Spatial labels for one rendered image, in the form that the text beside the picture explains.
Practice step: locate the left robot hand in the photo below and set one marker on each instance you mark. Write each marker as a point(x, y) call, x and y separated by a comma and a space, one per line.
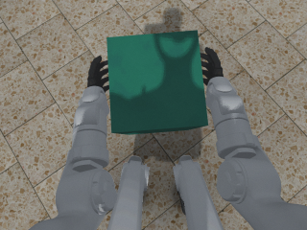
point(95, 75)

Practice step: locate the left robot upper arm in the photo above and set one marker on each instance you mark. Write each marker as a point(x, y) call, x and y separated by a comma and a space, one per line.
point(82, 199)

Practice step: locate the robot right forearm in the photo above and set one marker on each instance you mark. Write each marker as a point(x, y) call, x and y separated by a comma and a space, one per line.
point(230, 120)

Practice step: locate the robot right thigh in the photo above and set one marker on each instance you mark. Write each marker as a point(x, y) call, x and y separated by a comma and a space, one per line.
point(200, 211)

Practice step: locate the right robot upper arm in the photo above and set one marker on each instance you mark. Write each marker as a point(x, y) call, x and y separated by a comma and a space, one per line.
point(253, 188)

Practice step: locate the robot left forearm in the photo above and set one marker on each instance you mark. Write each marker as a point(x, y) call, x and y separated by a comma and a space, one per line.
point(88, 150)

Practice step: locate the right robot shin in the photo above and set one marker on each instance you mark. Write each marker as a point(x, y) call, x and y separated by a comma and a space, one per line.
point(184, 158)

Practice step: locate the carton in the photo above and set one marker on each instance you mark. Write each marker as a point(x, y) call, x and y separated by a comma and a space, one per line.
point(155, 83)

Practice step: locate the right robot hand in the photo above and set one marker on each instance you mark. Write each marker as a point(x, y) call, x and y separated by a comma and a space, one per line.
point(213, 66)

